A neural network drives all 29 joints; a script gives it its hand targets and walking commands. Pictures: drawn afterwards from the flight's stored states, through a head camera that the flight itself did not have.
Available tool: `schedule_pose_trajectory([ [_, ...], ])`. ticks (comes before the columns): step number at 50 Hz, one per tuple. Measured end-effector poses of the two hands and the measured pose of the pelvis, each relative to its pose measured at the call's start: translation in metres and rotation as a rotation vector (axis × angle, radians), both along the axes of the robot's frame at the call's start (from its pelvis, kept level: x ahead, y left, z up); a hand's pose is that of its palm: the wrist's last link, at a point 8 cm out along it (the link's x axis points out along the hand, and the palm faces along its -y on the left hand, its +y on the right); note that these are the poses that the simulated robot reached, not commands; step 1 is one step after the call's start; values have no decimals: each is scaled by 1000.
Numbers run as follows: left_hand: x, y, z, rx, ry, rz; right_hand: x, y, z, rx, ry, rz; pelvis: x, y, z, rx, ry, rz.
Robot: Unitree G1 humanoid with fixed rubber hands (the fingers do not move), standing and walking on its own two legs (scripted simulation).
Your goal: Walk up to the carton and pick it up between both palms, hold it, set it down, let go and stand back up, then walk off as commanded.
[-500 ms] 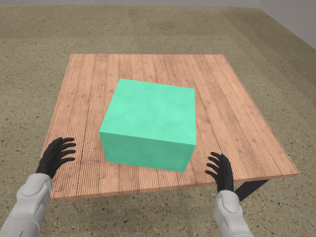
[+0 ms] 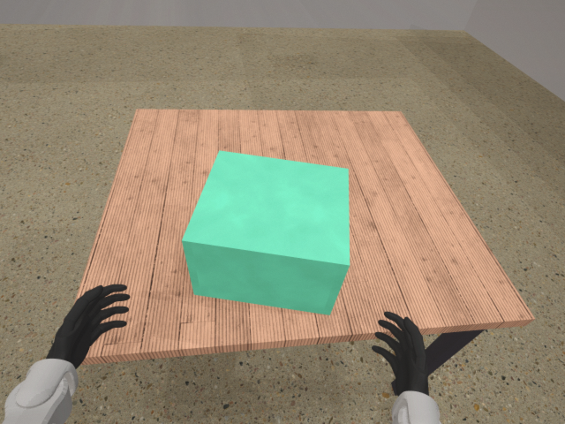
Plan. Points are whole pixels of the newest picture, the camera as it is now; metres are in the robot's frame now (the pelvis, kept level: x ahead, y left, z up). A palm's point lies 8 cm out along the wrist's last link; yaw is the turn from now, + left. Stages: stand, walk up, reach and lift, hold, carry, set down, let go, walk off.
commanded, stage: set down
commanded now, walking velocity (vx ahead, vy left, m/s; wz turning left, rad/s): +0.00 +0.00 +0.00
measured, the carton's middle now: (272, 230) +0.48 +0.03 -0.05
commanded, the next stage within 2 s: let go in 1.74 s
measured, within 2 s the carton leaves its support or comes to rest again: neither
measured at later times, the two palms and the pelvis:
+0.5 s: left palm (82, 385) +0.18 +0.26 -0.01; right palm (424, 391) +0.19 -0.19 -0.02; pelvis +0.00 -0.02 +0.00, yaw +0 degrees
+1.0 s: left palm (106, 385) +0.18 +0.24 -0.03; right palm (434, 406) +0.17 -0.21 -0.04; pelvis +0.03 -0.02 +0.01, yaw -1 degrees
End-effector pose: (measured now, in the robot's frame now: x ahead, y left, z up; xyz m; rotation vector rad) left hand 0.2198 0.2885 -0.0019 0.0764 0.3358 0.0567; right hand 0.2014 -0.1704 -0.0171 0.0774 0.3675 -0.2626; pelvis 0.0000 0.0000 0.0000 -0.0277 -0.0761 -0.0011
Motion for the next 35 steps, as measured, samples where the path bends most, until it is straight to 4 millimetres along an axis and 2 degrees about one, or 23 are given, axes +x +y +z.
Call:
schedule_pose_trajectory([
  [7,-27,-11,6,-1,-1,-19,-20,-3,2,17,0,-7,-1,0,2,1,-24,-7],
  [12,-45,-17,-3,-16,36,-3,-29,-8,2,7,18,-9,-3,-3,3,7,-32,-10],
  [16,-52,-19,-10,-19,60,10,-29,-10,2,-7,31,10,-5,-7,3,11,-38,-8],
  [21,-51,-23,-15,-16,81,21,-21,-14,1,-20,50,25,-6,-13,2,14,-37,-4],
  [28,-40,-29,-12,8,105,1,-11,-20,-7,-16,78,32,-1,-19,4,17,-32,0],
  [35,-36,-32,-12,24,148,-2,-16,-24,-14,-15,104,32,12,-22,5,22,-22,-6],
])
